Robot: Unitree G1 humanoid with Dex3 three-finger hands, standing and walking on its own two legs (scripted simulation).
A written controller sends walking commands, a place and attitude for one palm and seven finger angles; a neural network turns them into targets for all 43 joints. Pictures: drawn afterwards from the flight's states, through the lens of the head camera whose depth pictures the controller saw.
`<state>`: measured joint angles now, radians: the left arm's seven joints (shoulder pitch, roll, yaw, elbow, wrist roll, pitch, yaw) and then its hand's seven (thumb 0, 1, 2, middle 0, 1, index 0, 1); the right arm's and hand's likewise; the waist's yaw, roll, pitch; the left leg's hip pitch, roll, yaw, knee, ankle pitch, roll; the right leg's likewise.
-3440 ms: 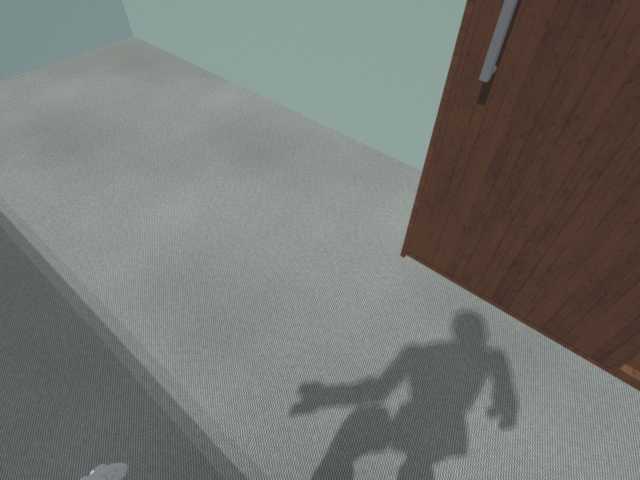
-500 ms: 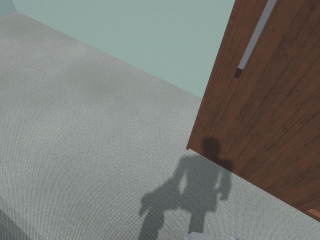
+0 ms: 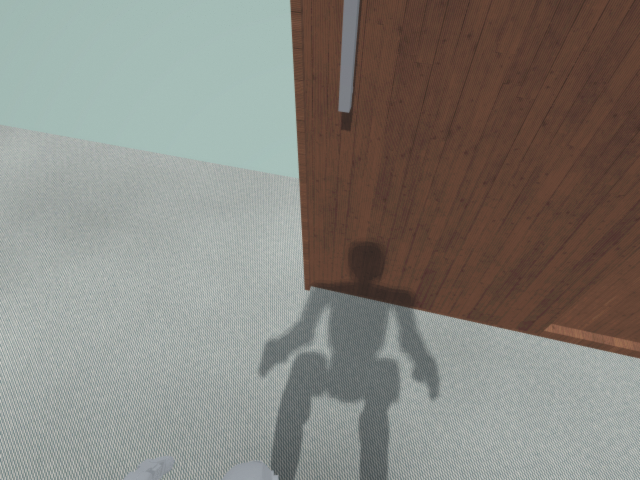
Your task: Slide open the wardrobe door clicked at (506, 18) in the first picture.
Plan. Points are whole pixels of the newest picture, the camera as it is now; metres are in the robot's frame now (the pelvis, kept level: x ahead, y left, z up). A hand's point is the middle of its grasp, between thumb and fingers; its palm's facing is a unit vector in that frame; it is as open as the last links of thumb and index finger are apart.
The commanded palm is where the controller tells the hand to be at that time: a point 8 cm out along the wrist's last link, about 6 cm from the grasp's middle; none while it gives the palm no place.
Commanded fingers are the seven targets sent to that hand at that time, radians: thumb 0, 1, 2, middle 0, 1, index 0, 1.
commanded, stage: turn to face it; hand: left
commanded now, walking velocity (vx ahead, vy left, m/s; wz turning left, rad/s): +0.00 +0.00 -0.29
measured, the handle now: (352, 29) +0.75 -0.02 +0.18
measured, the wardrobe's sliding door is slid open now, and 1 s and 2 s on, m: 0.00 0.00 0.00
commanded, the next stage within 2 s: take the last steps up to it in 0.18 s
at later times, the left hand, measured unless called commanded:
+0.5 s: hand out of the picture +0.10 +0.19 -0.16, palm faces -0.19 -0.96 -0.19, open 7.4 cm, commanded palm none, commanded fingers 0.00 0.90 0.90 -0.20 -0.30 -0.20 -0.30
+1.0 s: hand out of the picture +0.06 +0.17 -0.19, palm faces -0.09 -0.99 -0.14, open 7.3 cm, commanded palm none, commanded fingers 0.00 0.90 0.90 -0.20 -0.30 -0.20 -0.30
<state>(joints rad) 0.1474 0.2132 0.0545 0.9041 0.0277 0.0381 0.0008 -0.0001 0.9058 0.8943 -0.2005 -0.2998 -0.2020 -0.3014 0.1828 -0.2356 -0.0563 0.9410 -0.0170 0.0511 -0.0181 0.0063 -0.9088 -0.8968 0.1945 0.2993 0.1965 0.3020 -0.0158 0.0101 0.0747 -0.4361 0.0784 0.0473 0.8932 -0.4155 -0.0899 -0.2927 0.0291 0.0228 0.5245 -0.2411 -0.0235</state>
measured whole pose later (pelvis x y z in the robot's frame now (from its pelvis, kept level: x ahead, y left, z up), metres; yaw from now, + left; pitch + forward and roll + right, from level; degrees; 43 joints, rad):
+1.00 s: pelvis +0.14 +0.01 -0.02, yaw -11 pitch -2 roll +0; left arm 0.44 0.12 0.03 1.19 0.02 -0.02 0.01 0.00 0.91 0.89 -0.20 -0.30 -0.20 -0.30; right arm 0.15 -0.16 -0.04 1.01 -0.03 -0.05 0.01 0.00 -0.91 -0.90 0.19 0.30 0.20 0.30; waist 0.02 -0.03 0.09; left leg -0.43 0.07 0.16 0.66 -0.19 0.04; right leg -0.08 -0.05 -0.06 0.79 -0.52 0.00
